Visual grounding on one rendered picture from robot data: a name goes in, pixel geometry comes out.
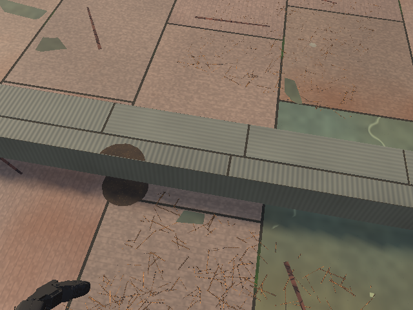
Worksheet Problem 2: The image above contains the robot left hand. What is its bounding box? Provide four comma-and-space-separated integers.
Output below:
14, 280, 90, 310

